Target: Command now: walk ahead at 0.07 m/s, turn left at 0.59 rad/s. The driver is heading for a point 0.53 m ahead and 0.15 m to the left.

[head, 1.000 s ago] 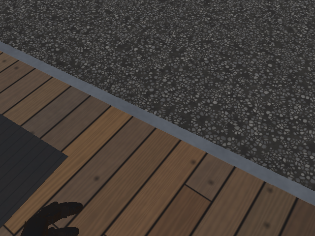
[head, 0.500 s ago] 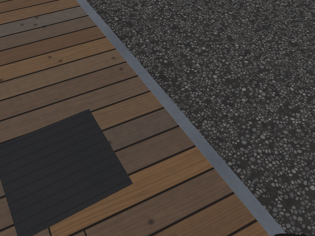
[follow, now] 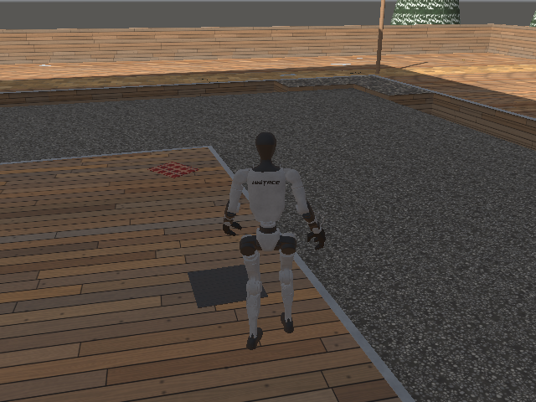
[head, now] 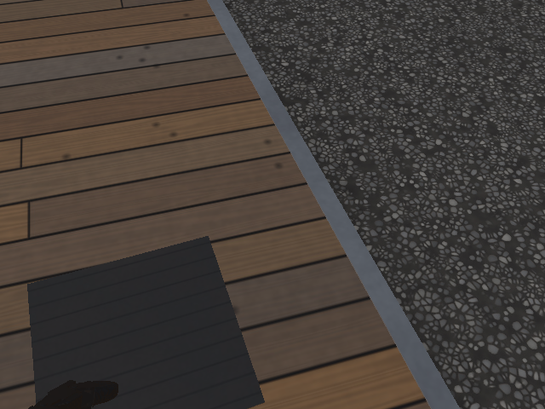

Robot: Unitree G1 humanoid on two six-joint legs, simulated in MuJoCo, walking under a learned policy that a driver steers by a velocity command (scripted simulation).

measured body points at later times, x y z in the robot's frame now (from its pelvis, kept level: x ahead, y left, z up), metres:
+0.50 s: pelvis +0.03 +0.02 +0.00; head +0.06 +0.06 +0.44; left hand +0.10 +0.34 -0.12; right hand +0.25 -0.21 -0.08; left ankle +0.01 +0.12 -0.73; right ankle +0.09 -0.12 -0.71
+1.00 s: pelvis +0.05 +0.02 +0.00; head +0.07 +0.02 +0.45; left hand +0.06 +0.33 -0.10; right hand +0.30 -0.14 -0.10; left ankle +0.01 +0.12 -0.73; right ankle +0.10 -0.10 -0.73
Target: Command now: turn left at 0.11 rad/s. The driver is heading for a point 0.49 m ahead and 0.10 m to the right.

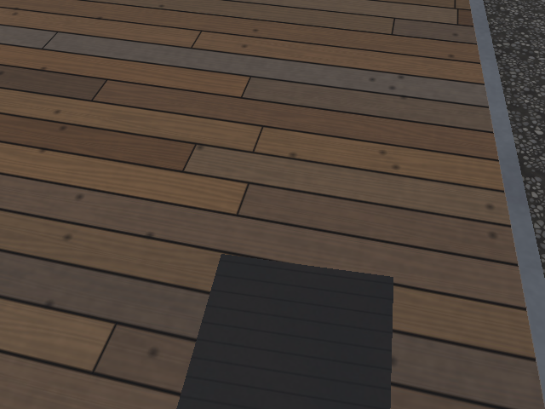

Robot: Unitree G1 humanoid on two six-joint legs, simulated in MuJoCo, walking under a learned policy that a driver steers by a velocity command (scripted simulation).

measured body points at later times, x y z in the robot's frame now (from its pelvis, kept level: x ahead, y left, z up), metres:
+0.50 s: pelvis +0.01 -0.02 +0.00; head +0.02 -0.02 +0.45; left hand +0.13 +0.23 -0.12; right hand +0.11 -0.29 -0.12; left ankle +0.01 +0.11 -0.74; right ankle -0.01 -0.13 -0.74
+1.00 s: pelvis +0.02 -0.03 +0.00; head +0.02 -0.02 +0.45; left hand +0.06 +0.24 -0.14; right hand +0.08 -0.30 -0.13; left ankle +0.00 +0.10 -0.71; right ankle -0.01 -0.13 -0.74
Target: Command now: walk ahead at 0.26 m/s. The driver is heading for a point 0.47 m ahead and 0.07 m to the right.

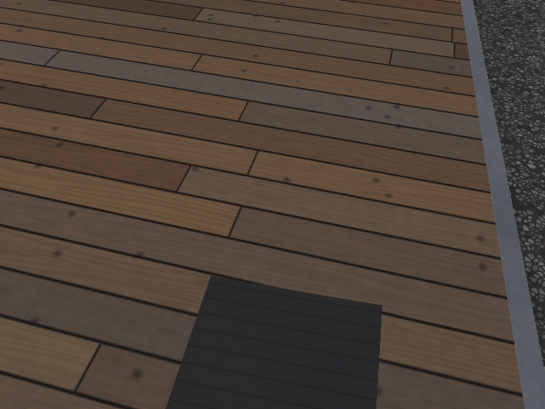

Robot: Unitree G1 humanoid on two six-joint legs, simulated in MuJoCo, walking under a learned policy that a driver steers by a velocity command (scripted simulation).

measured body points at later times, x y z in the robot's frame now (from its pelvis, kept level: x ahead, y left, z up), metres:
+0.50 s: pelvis +0.17 +0.06 +0.00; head +0.19 +0.06 +0.45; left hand +0.36 +0.29 -0.12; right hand +0.11 -0.19 -0.14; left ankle +0.07 +0.16 -0.74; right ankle +0.32 -0.12 -0.68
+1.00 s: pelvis +0.40 -0.02 +0.00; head +0.43 -0.04 +0.45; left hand +0.59 +0.20 -0.11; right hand +0.44 -0.32 -0.12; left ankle +0.56 +0.11 -0.69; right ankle +0.39 -0.09 -0.74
